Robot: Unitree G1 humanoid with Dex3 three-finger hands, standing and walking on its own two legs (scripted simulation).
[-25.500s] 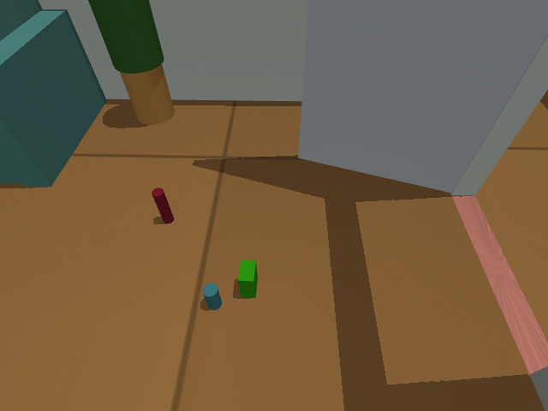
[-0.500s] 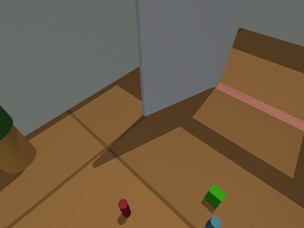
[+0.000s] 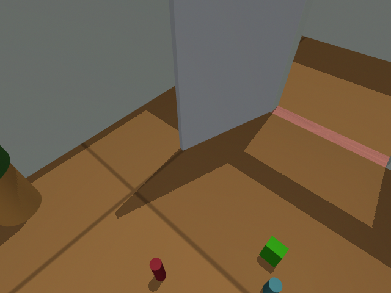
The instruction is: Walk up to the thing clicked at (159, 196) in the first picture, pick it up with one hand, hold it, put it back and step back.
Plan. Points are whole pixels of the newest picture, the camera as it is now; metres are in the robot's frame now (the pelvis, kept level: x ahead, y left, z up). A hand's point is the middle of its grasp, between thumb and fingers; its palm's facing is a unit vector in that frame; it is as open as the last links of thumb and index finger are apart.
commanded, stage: walk up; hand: left
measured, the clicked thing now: (158, 270) +0.33 +0.18 -0.68
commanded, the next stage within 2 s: stand in 0.04 s
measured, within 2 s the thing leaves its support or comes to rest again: neither
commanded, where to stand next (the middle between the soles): +0.02 -0.01 m, yaw -1 degrees
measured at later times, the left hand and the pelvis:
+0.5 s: hand out of the picture +0.07 +0.25 -0.16, palm faces -0.01 -0.94 -0.34, open 7.4 cm; pelvis +0.00 +0.00 +0.00, yaw +1 degrees
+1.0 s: hand out of the picture +0.08 +0.25 -0.16, palm faces +0.00 -0.94 -0.34, open 7.4 cm; pelvis +0.01 +0.00 +0.00, yaw +1 degrees
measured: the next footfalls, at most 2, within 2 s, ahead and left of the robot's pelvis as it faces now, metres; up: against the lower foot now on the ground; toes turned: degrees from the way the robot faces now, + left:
none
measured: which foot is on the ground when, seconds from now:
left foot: down 0.00-1.00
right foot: down 0.00-1.00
